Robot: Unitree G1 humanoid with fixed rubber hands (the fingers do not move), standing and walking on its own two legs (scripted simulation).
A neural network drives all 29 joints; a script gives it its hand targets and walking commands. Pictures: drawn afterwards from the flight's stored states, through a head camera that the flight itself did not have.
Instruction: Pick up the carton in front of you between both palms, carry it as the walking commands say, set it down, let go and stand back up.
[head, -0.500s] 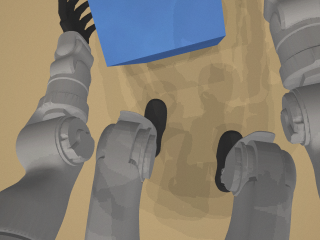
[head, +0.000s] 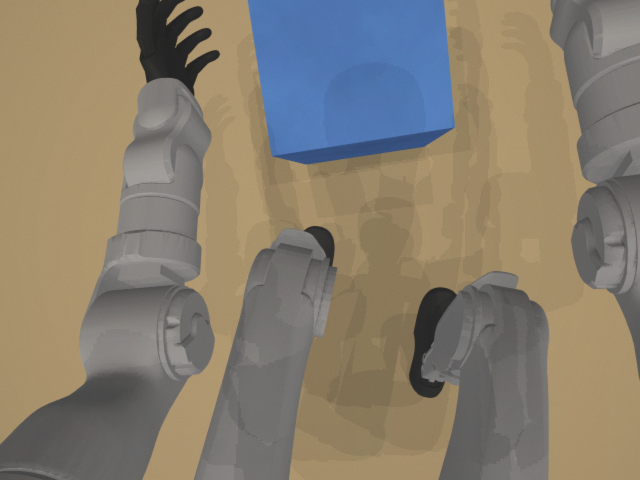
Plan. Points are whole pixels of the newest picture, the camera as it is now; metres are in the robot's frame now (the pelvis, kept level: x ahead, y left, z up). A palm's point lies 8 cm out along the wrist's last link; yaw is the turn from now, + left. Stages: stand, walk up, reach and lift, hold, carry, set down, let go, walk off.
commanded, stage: set down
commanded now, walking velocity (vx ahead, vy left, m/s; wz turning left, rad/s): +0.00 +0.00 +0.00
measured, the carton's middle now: (353, 79) +0.53 +0.09 -0.32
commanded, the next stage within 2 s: let go in 0.66 s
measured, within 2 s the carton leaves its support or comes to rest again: neither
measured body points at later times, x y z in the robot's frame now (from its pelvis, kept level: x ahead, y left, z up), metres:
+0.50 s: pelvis +0.03 -0.01 +0.12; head +0.35 +0.00 +0.44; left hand +0.47 +0.27 +0.02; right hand +0.62 -0.09 +0.02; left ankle +0.15 +0.13 -0.41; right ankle +0.08 -0.12 -0.41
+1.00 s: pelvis +0.06 +0.01 +0.25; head +0.31 +0.00 +0.62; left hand +0.42 +0.25 +0.14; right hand +0.52 -0.14 +0.13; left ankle +0.15 +0.13 -0.41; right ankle +0.08 -0.12 -0.41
